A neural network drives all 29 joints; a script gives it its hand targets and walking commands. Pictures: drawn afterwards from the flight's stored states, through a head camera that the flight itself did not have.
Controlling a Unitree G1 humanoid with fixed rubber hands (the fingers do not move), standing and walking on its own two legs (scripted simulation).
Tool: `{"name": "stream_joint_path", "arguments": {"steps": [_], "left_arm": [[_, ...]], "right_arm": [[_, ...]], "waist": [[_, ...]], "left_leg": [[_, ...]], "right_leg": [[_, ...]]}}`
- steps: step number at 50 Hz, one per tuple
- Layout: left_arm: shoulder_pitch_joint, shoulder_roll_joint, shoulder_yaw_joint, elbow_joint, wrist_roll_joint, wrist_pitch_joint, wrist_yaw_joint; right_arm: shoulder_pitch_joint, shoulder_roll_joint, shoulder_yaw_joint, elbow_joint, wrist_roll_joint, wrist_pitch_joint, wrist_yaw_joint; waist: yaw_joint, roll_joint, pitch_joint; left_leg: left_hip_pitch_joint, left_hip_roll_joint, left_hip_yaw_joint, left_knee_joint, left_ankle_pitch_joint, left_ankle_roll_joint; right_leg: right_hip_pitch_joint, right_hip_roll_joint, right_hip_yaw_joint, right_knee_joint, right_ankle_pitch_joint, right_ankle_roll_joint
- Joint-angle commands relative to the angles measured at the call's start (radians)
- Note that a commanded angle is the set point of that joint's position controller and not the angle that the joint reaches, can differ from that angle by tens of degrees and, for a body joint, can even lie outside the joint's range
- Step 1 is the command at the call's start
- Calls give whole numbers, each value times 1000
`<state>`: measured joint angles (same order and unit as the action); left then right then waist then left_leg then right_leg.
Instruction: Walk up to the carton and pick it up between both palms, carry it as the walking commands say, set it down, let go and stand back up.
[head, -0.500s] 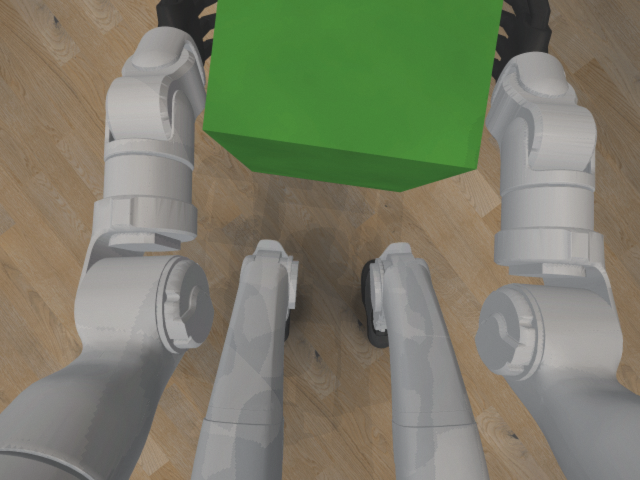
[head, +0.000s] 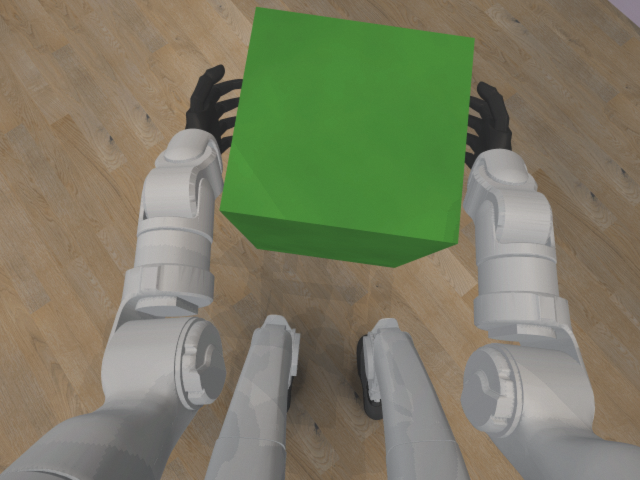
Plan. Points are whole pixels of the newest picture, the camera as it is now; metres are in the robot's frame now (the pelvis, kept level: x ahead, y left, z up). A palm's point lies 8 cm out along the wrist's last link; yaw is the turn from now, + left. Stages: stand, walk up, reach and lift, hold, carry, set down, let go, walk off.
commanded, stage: reach and lift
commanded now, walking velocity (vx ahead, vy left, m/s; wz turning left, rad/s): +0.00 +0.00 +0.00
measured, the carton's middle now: (341, 167) +0.48 +0.00 -0.08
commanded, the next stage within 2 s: none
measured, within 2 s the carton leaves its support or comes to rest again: neither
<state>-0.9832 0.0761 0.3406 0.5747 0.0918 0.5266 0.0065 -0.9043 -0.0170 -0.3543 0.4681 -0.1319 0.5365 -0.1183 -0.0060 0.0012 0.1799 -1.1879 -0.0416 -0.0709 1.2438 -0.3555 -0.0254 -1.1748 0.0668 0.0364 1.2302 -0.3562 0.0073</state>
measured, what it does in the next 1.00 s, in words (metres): rises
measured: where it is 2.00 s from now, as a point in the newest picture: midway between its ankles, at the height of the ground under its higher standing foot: (327, 390)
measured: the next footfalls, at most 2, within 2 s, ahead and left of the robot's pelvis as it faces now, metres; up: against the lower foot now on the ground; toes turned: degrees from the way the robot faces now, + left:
none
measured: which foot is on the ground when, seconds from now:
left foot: down 0.00-1.00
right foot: down 0.00-1.00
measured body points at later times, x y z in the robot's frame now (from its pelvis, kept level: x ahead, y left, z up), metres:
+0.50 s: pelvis +0.11 +0.01 +0.09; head +0.18 +0.02 +0.54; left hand +0.47 +0.15 +0.08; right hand +0.44 -0.17 +0.07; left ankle +0.13 +0.12 -0.61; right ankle +0.12 -0.12 -0.61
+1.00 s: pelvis +0.09 +0.01 +0.11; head +0.07 +0.02 +0.56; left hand +0.42 +0.15 +0.13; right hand +0.42 -0.17 +0.15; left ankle +0.13 +0.12 -0.61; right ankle +0.12 -0.12 -0.61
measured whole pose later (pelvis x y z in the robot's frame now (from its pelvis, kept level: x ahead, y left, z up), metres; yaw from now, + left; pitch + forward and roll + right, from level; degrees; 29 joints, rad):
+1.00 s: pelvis +0.09 +0.01 +0.11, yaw +1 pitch +6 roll -1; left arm -0.38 -0.13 0.27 0.48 0.28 0.58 -0.02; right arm -0.36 0.13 -0.41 0.39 -0.23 0.64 0.00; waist -0.01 -0.01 -0.18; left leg -0.48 -0.03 -0.08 0.64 -0.27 0.00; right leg -0.45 0.04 0.06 0.60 -0.26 0.01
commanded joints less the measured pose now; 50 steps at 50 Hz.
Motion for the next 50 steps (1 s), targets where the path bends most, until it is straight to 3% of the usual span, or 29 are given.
{"name": "stream_joint_path", "arguments": {"steps": [1,2,5,6,8,10,11,14,15,16,17,20,21,22,23,24,25,28,29,32,34,36,37,40,41,44,45,46,50], "left_arm": [[-567,-1251,-475,86,-58,-49,-301],[-508,-1242,-439,152,-34,-43,-305],[-306,-1197,-321,248,56,-30,-316],[-256,-1155,-249,300,105,-18,-317],[-186,-1137,-245,270,114,-6,-325],[-185,-1141,-269,219,96,-12,-335],[-197,-1167,-296,198,82,-13,-334],[-176,-1199,-398,64,26,-49,-333],[-174,-1244,-491,-28,-26,-62,-326],[-136,-1270,-563,-94,-63,-72,-320],[-123,-1296,-611,-130,-99,-76,-315],[43,-1302,-676,-211,-135,-84,-295],[107,-1260,-641,-185,-110,-83,-285],[150,-1245,-630,-175,-90,-86,-278],[205,-1242,-626,-175,-82,-84,-276],[261,-1224,-588,-121,-49,-76,-268],[270,-1235,-610,-139,-56,-79,-268],[297,-1218,-617,-142,-43,-66,-255],[258,-1235,-645,-168,-61,-68,-252],[237,-1243,-662,-200,-57,-54,-245],[206,-1239,-667,-201,-68,-38,-246],[181,-1263,-694,-230,-86,-24,-246],[199,-1222,-652,-190,-54,-12,-248],[81,-1204,-642,-202,-71,20,-258],[51,-1198,-643,-217,-69,30,-264],[1,-1160,-577,-145,-52,60,-278],[-43,-1180,-613,-187,-79,70,-281],[-83,-1157,-599,-207,-80,73,-283],[-214,-1185,-672,-323,-156,80,-287]], "right_arm": [[-669,1173,504,142,139,-45,412],[-631,1170,467,181,122,-44,415],[-440,1187,323,283,40,-37,414],[-385,1184,269,349,1,-22,412],[-294,1183,236,339,-25,-8,413],[-306,1207,279,273,-2,-7,411],[-321,1172,302,222,12,-19,408],[-293,1207,413,118,71,-47,408],[-287,1236,501,33,124,-62,404],[-251,1246,560,-29,155,-72,405],[-241,1220,605,-90,171,-81,398],[-118,1181,701,-176,198,-79,389],[-86,1157,681,-143,176,-66,384],[-42,1138,695,-132,161,-63,385],[-16,1110,716,-156,153,-61,384],[15,1076,692,-120,124,-53,382],[30,1077,717,-121,136,-56,389],[41,1032,716,-132,115,-46,395],[14,1049,736,-153,127,-48,397],[8,1067,751,-151,142,-34,400],[8,1053,739,-141,131,-17,399],[-20,1068,760,-179,149,-5,393],[13,1057,720,-122,120,13,392],[-26,1072,683,-71,117,47,392],[-39,1087,682,-68,117,57,391],[-92,1089,615,6,104,95,398],[-112,1108,638,-20,129,101,400],[-129,1112,626,-10,126,109,405],[-207,1186,676,-59,189,128,408]], "waist": [[-13,15,-1262],[1,17,-1129],[-18,6,-846],[2,20,-734],[-27,-2,-733],[-6,-30,-789],[-14,24,-808],[-10,-16,-927],[0,23,-1034],[-9,28,-1104],[-35,31,-1136],[-50,8,-1199],[-57,-14,-1097],[-36,-18,-1044],[-39,-28,-1028],[-38,-32,-929],[-21,-37,-933],[-16,-9,-843],[-27,-29,-851],[0,-2,-829],[-24,-32,-781],[-30,-6,-787],[-25,-31,-714],[-47,-37,-627],[-40,-3,-631],[-43,-46,-498],[-50,-23,-537],[-23,-14,-521],[-39,-33,-615]], "left_leg": [[556,-78,31,-333,-68,29],[543,-77,37,-369,-104,31],[452,-77,65,-433,-132,28],[430,-75,73,-453,-192,32],[543,-67,68,-507,-131,31],[626,-69,65,-524,-67,39],[659,-73,65,-530,10,33],[746,-77,41,-525,230,32],[850,-77,31,-535,376,25],[887,-78,19,-528,533,10],[929,-77,-1,-528,593,8],[1043,-74,-37,-554,800,8],[1039,-67,-40,-575,771,10],[1026,-67,-40,-593,751,9],[1019,-70,-43,-604,736,9],[988,-63,-51,-621,687,8],[1030,-57,-54,-635,678,7],[1049,-50,-55,-666,675,-2],[1078,-47,-56,-673,650,1],[1071,-51,-46,-699,598,-6],[1085,-49,-46,-705,553,3],[1109,-50,-38,-726,518,0],[1079,-50,-30,-739,464,6],[1051,-44,-21,-769,289,13],[1041,-45,-15,-771,248,15],[1023,-46,-6,-795,106,34],[1051,-49,-3,-794,118,31],[1060,-43,-4,-791,97,33],[1102,-48,-4,-782,118,36]], "right_leg": [[462,61,-16,-316,-74,-9],[431,59,-24,-347,-115,-8],[448,47,-7,-430,-126,-15],[415,37,8,-458,-195,-20],[479,38,3,-501,-143,-14],[558,36,15,-535,-113,-10],[576,34,16,-537,-29,-15],[666,36,9,-527,204,-8],[740,35,11,-523,347,-8],[783,43,16,-517,503,-6],[813,43,22,-521,562,-5],[875,51,20,-552,730,1],[852,53,12,-572,683,5],[859,44,22,-594,681,0],[893,44,24,-606,693,-2],[869,35,33,-628,641,-8],[865,38,27,-638,606,-7],[854,41,22,-675,563,-10],[862,42,22,-681,544,-9],[908,42,23,-703,502,-12],[902,39,23,-714,471,-8],[953,37,24,-725,444,-8],[926,36,20,-740,403,-6],[926,30,10,-760,253,-7],[945,22,17,-764,221,-14],[882,19,-1,-787,78,-2],[913,14,3,-789,85,-5],[890,11,2,-788,62,-9],[953,7,14,-792,84,-3]]}}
